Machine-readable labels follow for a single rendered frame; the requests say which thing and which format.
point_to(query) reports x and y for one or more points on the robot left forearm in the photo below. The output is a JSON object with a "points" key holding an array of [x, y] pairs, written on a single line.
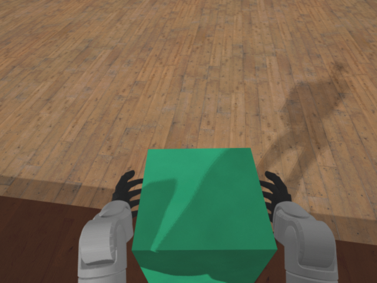
{"points": [[102, 251]]}

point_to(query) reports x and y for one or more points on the robot right forearm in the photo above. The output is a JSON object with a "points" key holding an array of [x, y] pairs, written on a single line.
{"points": [[310, 247]]}

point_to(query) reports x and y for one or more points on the carton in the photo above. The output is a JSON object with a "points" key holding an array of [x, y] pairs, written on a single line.
{"points": [[202, 217]]}

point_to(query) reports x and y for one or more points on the left robot hand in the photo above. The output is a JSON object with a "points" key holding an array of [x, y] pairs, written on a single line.
{"points": [[122, 188]]}

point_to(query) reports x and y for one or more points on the right robot hand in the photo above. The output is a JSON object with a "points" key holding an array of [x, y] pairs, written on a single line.
{"points": [[279, 192]]}

